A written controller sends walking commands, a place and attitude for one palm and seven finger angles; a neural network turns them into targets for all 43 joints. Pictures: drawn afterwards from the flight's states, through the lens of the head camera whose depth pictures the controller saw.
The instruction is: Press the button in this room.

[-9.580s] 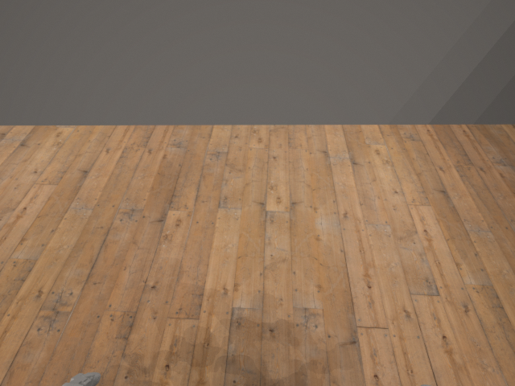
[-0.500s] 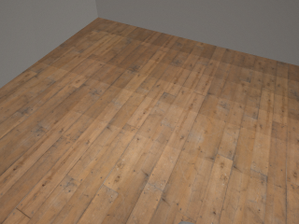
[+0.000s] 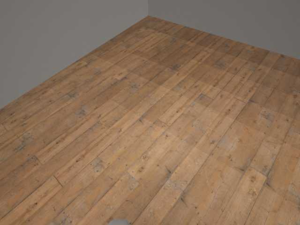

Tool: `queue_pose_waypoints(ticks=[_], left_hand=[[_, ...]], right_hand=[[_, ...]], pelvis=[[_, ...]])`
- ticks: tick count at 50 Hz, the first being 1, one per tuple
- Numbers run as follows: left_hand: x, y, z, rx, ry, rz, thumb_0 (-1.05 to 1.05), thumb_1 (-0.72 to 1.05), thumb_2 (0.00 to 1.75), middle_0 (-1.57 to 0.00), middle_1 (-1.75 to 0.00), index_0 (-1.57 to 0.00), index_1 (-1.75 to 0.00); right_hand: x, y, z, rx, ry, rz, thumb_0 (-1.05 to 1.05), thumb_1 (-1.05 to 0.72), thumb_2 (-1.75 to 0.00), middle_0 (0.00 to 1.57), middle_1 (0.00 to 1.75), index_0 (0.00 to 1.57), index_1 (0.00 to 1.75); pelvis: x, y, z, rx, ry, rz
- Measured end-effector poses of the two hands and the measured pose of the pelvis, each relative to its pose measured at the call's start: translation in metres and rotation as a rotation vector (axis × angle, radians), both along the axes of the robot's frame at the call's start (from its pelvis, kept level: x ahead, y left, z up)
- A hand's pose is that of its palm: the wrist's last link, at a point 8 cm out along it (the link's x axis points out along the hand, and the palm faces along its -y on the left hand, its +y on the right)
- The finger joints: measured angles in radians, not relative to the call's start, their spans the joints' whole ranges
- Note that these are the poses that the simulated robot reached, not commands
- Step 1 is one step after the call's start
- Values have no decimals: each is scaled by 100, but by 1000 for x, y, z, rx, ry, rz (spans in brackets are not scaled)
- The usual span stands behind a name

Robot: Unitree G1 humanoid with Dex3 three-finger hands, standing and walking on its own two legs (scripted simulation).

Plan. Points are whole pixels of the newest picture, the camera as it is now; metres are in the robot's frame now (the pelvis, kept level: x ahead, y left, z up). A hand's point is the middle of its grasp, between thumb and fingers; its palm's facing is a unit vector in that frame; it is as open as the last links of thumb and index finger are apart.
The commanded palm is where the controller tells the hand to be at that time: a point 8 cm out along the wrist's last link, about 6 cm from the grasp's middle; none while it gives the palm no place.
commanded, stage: turn or walk to find it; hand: left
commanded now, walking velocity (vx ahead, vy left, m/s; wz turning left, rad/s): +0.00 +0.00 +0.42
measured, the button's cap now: out of the picture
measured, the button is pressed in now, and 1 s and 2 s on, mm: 0 0 0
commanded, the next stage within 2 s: stand and wait in 0.94 s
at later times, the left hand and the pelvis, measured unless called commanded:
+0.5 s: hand out of the picture +0.02 +0.25 -0.16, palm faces +0.21 -0.94 -0.26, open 7.4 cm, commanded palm none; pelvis -0.03 +0.02 +0.00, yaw +11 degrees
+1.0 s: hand out of the picture -0.12 +0.20 -0.17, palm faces +0.46 -0.86 -0.24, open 7.4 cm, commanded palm none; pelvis -0.07 +0.00 -0.01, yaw +26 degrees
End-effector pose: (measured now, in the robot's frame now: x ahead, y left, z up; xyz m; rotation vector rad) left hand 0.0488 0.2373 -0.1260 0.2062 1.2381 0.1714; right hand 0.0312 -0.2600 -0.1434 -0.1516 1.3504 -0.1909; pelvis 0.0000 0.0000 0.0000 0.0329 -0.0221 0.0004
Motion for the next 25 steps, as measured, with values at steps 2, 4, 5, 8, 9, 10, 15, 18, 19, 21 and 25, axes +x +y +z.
queue_pose_waypoints(ticks=[2, 4, 5, 8, 9, 10, 15, 18, 19, 21, 25], left_hand=[[-18, 11, -7, -6, 27, 35, 0, 91, 89, -21, -30, -20, -30], [-36, 24, -15, -13, 55, 70, 0, 91, 89, -21, -30, -20, -30], [-44, 32, -21, -17, 67, 89, 0, 91, 89, -21, -30, -20, -30], [-66, 52, -34, -20, 111, 132, 0, 91, 89, -21, -30, -20, -30], [-70, 57, -34, -17, 125, 140, 0, 91, 89, -21, -30, -20, -30], [-73, 61, -32, -16, 132, 149, 0, 91, 89, -21, -30, -20, -30], [-70, 72, -19, -14, 77, 174, 1, 91, 89, -20, -30, -20, -30], [-63, 72, -12, -7, 29, 181, 0, 91, 89, -20, -30, -20, -30], [-60, 71, -10, -4, 13, 182, 0, 91, 89, -20, -30, -20, -30], [-54, 68, -6, 2, -17, 183, 0, 91, 89, -20, -30, -20, -30], [-43, 54, 1, 17, -74, 182, 0, 91, 89, -20, -30, -20, -30]], right_hand=[[14, 8, 2, -12, -22, 38, 1, -91, -89, 19, 30, 20, 30], [31, 19, 5, -27, -58, 78, 1, -91, -89, 19, 30, 20, 30], [39, 25, 6, -35, -82, 98, 1, -91, -89, 19, 30, 20, 30], [58, 44, 11, -50, -151, 145, 0, -91, -89, 19, 30, 20, 30], [62, 49, 14, -52, -168, 156, 0, -91, -89, 19, 30, 20, 30], [65, 54, 18, -53, -182, 165, 0, -91, -89, 19, 30, 20, 30], [69, 72, 26, -38, -197, 205, 0, -91, -89, 20, 30, 20, 30], [66, 76, 25, -21, -195, 218, 0, -91, -89, 20, 30, 20, 30], [64, 76, 24, -15, -191, 220, 0, -91, -89, 20, 30, 20, 30], [58, 74, 20, -3, -181, 223, 0, -91, -89, 20, 30, 20, 30], [44, 61, 9, 18, -144, 225, 0, -91, -89, 20, 30, 21, 30]], pelvis=[[-3, 7, -2, -6, 1, 18], [-6, 16, -6, -16, 3, 39], [-7, 21, -9, -23, 3, 50], [-12, 32, -15, -22, -1, 60], [-14, 35, -14, -25, -3, 63], [-15, 37, -11, -30, -4, 69], [-21, 42, -1, -43, -4, 106], [-25, 42, 1, -44, -3, 130], [-26, 41, 1, -43, -3, 138], [-29, 37, 1, -41, -2, 155], [-35, 25, -2, -31, 3, 190]])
